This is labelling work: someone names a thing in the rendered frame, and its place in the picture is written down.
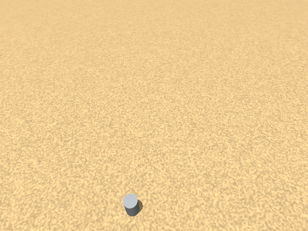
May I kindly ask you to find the can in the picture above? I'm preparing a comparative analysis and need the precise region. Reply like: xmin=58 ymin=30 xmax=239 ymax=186
xmin=123 ymin=193 xmax=140 ymax=217

